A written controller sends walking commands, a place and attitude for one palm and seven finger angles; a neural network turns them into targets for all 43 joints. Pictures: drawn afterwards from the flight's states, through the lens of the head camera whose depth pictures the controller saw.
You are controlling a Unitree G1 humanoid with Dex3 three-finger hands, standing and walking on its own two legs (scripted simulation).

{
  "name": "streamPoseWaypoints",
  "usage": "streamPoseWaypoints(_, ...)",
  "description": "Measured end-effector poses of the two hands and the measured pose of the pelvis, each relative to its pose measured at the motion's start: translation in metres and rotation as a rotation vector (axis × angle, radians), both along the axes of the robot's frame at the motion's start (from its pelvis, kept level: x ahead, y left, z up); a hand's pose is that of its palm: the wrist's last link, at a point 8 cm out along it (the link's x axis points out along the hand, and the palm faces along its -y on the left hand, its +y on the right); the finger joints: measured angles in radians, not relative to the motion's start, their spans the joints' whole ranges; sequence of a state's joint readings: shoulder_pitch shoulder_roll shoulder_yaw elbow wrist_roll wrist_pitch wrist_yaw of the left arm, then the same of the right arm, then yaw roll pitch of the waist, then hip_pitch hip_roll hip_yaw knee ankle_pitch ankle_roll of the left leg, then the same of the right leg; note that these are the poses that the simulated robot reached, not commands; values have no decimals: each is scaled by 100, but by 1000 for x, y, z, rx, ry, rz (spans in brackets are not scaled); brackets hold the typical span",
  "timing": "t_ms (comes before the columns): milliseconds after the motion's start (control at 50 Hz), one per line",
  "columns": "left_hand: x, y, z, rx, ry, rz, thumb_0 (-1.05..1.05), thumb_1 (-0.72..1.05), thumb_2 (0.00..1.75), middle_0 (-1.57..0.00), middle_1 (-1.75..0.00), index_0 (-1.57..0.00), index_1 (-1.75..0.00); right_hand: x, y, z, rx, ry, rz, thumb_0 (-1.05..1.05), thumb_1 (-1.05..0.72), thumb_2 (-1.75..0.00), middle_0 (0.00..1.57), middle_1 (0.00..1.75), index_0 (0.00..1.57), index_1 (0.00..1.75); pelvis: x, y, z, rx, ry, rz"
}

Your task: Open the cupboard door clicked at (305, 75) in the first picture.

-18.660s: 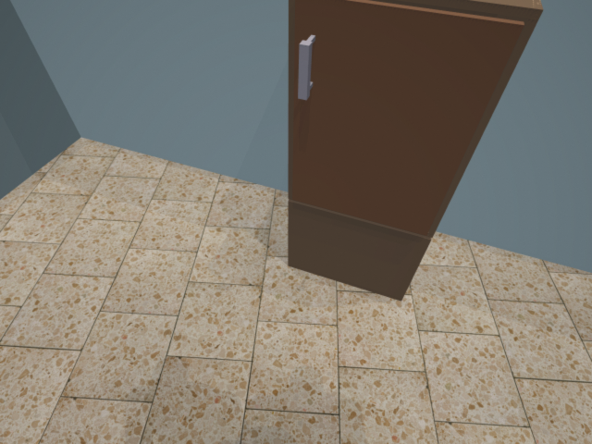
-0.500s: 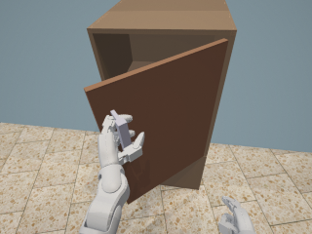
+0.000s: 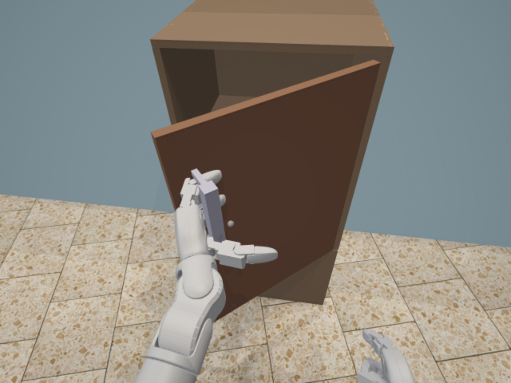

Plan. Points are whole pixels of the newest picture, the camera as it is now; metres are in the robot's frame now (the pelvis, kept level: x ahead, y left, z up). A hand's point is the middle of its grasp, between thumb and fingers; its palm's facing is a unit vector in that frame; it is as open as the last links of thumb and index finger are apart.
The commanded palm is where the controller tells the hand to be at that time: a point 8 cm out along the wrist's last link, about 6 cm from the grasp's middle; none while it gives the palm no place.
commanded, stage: open thumb and fingers to let go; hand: left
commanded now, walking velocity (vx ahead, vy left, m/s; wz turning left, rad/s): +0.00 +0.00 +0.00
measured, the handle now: (207, 207) +0.35 +0.12 +0.11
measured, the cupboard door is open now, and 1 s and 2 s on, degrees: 41 42 42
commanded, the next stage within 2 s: slide the hand sideways off the handle in 0.04 s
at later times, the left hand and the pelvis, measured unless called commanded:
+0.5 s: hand (219, 240) +0.29 +0.08 +0.12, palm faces -0.14 -0.99 -0.02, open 16.1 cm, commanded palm +0.25 +0.14 +0.11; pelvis +0.00 +0.01 +0.00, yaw -1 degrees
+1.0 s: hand (182, 268) +0.24 +0.13 +0.11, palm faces -0.05 -1.00 -0.07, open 16.3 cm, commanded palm +0.21 +0.19 +0.11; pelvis +0.02 -0.01 -0.01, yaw -1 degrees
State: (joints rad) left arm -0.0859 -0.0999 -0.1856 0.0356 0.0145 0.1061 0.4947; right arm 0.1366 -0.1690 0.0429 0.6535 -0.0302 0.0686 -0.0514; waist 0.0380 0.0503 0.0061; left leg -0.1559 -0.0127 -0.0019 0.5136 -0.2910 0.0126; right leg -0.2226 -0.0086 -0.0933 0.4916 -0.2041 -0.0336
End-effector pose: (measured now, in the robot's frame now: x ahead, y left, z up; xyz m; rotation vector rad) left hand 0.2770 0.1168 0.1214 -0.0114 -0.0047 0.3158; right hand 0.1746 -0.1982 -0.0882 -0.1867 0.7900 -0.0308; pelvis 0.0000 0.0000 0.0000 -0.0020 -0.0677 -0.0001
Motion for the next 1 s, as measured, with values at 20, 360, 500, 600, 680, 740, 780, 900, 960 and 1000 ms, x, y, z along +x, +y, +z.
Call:
streamPoseWaypoints(20, 0, 0, 0, 2, -1, -1, -1, -49, 30, -33, -80, -31, -85, 0, 1, 0, 1, 1, 3, 1, -90, -90, 20, 30, 20, 30, 0, 1, 0, 0, 1, 0)
streamPoseWaypoints(360, -2, 28, -3, 106, -15, -454, -1, -50, 30, -24, -41, -14, -46, 3, 14, 5, 5, -80, 33, 1, -90, -90, 21, 30, 20, 30, -3, 11, -4, 4, -7, 14)
streamPoseWaypoints(500, -5, 24, -4, 33, -14, -456, -1, -50, 30, -21, -35, -17, -40, 4, 13, 12, 39, -148, 28, 1, -90, -90, 21, 30, 20, 30, 0, 12, -5, 8, 8, -11)
streamPoseWaypoints(600, -13, 24, -4, 35, -23, -441, -1, -50, 30, -20, -34, -16, -37, 5, 8, 16, 42, -154, 15, 1, -90, -90, 21, 30, 20, 30, 5, 8, -4, 8, 11, -29)
streamPoseWaypoints(680, -23, 33, -4, 45, -20, -425, -1, -50, 30, -20, -33, -16, -34, 7, 0, 17, 34, -150, 2, 1, -90, -90, 21, 30, 20, 30, 10, 3, -3, 6, 13, -35)
streamPoseWaypoints(740, -31, 42, -5, 52, -9, -408, -1, -50, 30, -20, -33, -17, -33, 10, -7, 18, 24, -152, -4, 1, -90, -90, 21, 30, 20, 30, 13, 0, -3, 3, 16, -33)
streamPoseWaypoints(780, -36, 47, -5, 59, -3, -398, -1, -50, 30, -20, -33, -17, -33, 13, -11, 18, 16, -158, -5, 1, -90, -90, 21, 30, 20, 30, 14, -2, -3, 1, 17, -29)
streamPoseWaypoints(900, -48, 58, -4, 70, -5, -374, -1, -50, 30, -20, -33, -17, -32, 21, -21, 20, 3, -196, 0, 1, -90, -90, 21, 30, 20, 30, 19, -7, -4, -1, 28, -18)
streamPoseWaypoints(960, -54, 63, -4, 77, -7, -366, -1, -50, 30, -19, -32, -16, -31, 24, -24, 20, 0, -215, 4, 1, -90, -90, 21, 30, 20, 30, 21, -10, -5, -1, 32, -14)
streamPoseWaypoints(1000, -57, 66, -4, 82, -5, -366, -1, -50, 30, -19, -32, -16, -31, 26, -26, 21, -2, -227, 6, 1, -90, -90, 21, 30, 20, 30, 22, -11, -6, -2, 33, -12)
